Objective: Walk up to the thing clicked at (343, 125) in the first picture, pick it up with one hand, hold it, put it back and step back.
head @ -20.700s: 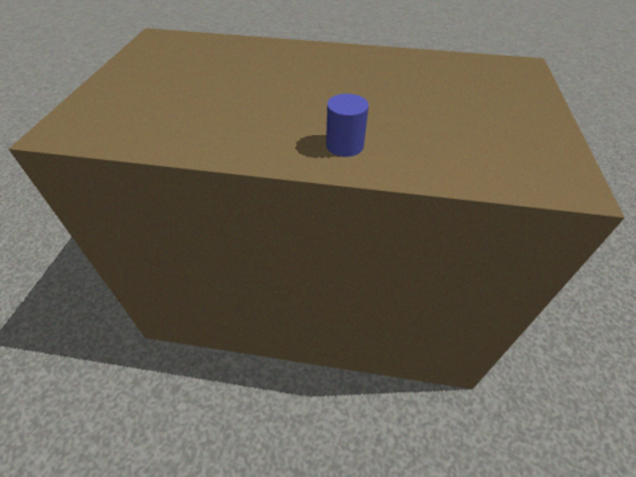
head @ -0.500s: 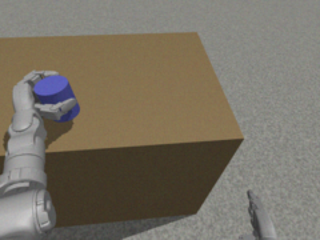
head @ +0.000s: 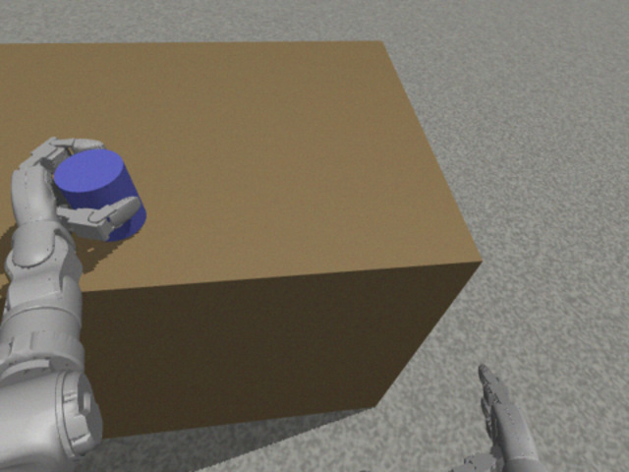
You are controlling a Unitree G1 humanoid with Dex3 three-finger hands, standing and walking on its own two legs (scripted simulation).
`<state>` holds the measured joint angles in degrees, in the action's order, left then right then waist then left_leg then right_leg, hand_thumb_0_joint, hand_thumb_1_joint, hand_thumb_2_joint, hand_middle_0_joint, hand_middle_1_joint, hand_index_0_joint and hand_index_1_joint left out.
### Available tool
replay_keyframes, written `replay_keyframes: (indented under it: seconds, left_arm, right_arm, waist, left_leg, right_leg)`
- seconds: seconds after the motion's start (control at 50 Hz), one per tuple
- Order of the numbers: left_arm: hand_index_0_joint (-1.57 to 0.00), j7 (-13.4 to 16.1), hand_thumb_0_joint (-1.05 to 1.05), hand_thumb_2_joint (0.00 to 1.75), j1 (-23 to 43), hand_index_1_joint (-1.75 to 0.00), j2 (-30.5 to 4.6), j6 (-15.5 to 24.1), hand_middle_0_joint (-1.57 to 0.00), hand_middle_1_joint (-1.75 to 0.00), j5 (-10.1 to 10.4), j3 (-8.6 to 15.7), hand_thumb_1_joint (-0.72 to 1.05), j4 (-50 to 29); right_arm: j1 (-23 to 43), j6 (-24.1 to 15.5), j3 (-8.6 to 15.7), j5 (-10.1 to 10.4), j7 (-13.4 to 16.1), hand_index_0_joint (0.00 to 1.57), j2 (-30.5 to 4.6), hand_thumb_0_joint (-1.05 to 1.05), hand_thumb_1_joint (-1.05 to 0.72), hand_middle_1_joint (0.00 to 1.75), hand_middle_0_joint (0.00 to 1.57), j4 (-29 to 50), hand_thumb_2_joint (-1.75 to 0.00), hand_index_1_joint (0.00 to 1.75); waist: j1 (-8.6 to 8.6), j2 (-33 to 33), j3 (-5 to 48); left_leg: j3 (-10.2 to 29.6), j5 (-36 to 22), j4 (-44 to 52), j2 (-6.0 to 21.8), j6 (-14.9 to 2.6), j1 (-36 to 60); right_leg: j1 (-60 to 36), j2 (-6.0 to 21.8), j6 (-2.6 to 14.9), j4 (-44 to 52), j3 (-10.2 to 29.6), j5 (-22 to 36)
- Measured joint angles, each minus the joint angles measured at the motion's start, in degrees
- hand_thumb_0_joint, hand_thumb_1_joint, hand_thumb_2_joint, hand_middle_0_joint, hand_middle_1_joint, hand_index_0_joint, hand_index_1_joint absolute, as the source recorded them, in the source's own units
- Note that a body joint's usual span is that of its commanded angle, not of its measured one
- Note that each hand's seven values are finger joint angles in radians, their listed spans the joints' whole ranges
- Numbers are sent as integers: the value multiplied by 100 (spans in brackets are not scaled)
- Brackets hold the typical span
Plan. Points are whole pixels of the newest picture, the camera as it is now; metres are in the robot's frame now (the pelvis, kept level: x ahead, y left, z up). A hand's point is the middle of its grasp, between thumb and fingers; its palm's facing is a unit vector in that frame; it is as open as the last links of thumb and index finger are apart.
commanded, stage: lower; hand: left
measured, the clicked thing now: (104, 196) +0.46 +0.23 +0.10
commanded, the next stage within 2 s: loosen in 0.10 s
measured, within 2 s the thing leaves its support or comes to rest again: neither
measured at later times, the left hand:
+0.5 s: hand (94, 191) +0.46 +0.24 +0.11, palm faces +0.27 -0.96 +0.01, open 10.9 cm
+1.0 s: hand (80, 180) +0.47 +0.25 +0.12, palm faces +0.30 -0.96 +0.00, open 16.8 cm
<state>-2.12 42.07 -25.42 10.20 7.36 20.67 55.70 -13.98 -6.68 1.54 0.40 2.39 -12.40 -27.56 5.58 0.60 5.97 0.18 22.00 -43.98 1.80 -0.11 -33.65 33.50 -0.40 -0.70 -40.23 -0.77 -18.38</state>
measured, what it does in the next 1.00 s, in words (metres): stands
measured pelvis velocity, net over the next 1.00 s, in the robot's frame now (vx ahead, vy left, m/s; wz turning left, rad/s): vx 0.00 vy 0.00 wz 0.00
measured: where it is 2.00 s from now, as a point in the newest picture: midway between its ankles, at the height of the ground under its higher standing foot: outside the picture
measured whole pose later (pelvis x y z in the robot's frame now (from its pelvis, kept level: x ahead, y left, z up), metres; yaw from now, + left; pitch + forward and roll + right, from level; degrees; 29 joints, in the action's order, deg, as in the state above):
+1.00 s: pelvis +0.00 +0.00 -0.01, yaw +0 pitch +13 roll -2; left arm -2.1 44.3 -27.8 9.9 6.3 23.8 54.7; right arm -18.3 -2.3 2.0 0.2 1.8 -13.4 -16.8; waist 6.0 0.3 6.3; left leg 0.1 24.1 -48.6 1.8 -0.2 -37.4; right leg 37.5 -0.4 -0.8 -45.1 -0.6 -20.5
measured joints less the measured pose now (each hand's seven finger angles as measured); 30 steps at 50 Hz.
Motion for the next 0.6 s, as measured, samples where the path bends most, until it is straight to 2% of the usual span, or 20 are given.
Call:
replay_keyframes:
  seconds: [0.26, 0.34, 0.5, 0.6]
  left_arm:
    - [-72, -61, -1, 113, 20, -110, 17, 158, -70, -109, 8, -10, -56, -60]
    - [-75, -45, -1, 109, 63, -105, 15, 139, -73, -104, 13, 63, -54, -47]
    - [-81, -16, -1, 79, 166, -89, -6, 156, -80, -90, 9, 90, -50, -15]
    - [-75, -23, -1, 58, 226, -74, -49, 155, -74, -74, -12, 92, -52, 40]
  right_arm:
    - [-259, 160, -41, -29, -110, 6, 11, -1, 50, 5, 5, 489, -7, 5]
    - [-321, 223, -38, -39, -128, 6, 10, -1, 50, 5, 5, 630, -6, 5]
    - [-377, 282, -34, -48, -107, 6, -13, -1, 50, 5, 6, 758, -6, 5]
    - [-390, 320, -49, -51, -102, 6, -14, -1, 50, 5, 6, 796, -6, 5]
  waist:
    - [-36, 13, 57]
    - [-31, 14, 49]
    - [-30, -11, 45]
    - [-17, -27, 42]
  left_leg:
    - [10, 161, -332, -6, -14, -292]
    - [12, 179, -397, -10, -18, -347]
    - [11, 185, -473, -16, -14, -439]
    - [12, 181, -495, -13, -9, -473]
  right_leg:
    - [286, 8, -13, -322, -5, -157]
    - [346, 12, -16, -399, -6, -182]
    - [448, 18, -10, -495, -3, -197]
    - [486, 15, -4, -522, -3, -195]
